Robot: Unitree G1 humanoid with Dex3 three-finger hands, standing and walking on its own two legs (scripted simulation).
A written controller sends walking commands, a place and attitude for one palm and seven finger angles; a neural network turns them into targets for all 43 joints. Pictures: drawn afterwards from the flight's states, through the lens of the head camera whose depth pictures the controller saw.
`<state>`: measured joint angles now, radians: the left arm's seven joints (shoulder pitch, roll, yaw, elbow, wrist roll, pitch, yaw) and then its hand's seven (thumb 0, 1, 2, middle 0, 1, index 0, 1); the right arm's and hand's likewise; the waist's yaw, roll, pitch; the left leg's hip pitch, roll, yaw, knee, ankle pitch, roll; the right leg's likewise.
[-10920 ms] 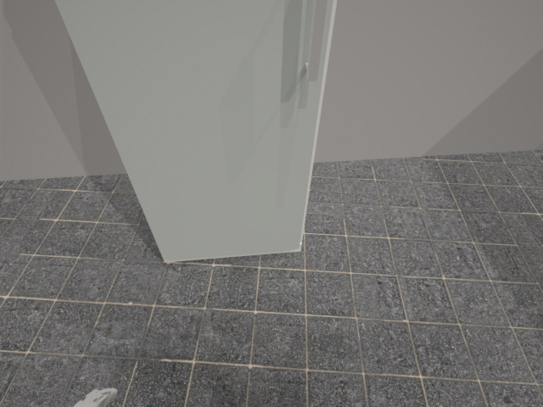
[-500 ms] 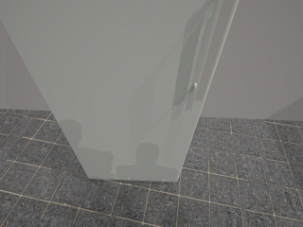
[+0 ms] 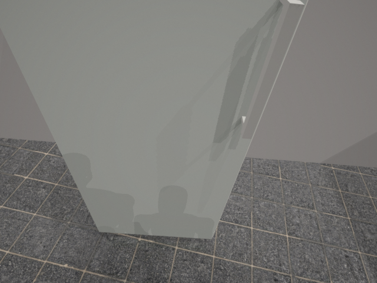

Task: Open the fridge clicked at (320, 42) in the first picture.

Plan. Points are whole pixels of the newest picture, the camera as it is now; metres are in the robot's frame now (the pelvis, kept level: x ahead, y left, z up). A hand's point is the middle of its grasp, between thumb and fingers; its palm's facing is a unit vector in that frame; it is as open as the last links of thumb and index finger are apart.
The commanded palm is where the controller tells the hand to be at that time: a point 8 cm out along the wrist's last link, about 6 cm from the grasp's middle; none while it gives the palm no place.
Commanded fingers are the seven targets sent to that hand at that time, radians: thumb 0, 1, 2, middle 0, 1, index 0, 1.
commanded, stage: come to a stop and stand still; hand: right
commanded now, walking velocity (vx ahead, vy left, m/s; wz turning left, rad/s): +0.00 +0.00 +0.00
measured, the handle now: (262, 77) +0.45 -0.10 +0.25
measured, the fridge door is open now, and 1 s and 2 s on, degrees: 0 0 0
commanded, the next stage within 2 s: look again from close up in 0.12 s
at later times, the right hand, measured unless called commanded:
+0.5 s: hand out of the picture +0.00 -0.15 -0.17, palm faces +0.02 +0.97 -0.23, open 7.3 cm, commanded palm none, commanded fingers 0.00 -0.90 -0.90 0.20 0.30 0.20 0.30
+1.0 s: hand out of the picture -0.02 -0.13 -0.17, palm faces +0.04 +0.98 -0.20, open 7.4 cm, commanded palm none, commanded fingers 0.00 -0.90 -0.90 0.20 0.30 0.20 0.30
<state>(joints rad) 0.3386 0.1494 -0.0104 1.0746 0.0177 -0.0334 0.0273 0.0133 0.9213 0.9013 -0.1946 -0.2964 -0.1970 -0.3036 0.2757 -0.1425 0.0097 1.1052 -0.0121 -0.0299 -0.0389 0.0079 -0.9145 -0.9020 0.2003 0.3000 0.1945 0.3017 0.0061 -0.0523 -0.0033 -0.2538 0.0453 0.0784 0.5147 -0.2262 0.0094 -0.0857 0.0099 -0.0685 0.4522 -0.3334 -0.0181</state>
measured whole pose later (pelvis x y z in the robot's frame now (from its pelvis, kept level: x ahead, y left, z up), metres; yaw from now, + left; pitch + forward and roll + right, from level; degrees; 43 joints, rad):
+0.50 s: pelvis -0.01 +0.02 +0.00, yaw +0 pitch -3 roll -1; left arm 0.30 0.16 -0.01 1.12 0.02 -0.02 0.02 0.00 0.91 0.90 -0.19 -0.30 -0.20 -0.30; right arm 0.26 -0.15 0.01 1.12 -0.01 -0.02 -0.03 0.00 -0.91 -0.90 0.20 0.30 0.20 0.30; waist 0.00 -0.03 0.05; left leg -0.23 0.02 0.10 0.46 -0.19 0.04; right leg -0.06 -0.02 -0.06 0.40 -0.29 0.02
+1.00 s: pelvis -0.01 +0.03 +0.00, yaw +0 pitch -2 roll -1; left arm 0.35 0.12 -0.01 1.14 0.02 -0.02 0.02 0.00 0.91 0.90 -0.19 -0.30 -0.20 -0.30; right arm 0.29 -0.13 0.00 1.12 -0.01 -0.02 -0.03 0.01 -0.91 -0.90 0.20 0.30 0.20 0.30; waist 0.00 -0.02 0.06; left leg -0.24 0.00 0.11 0.44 -0.17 0.06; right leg -0.09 -0.04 -0.05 0.41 -0.28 0.03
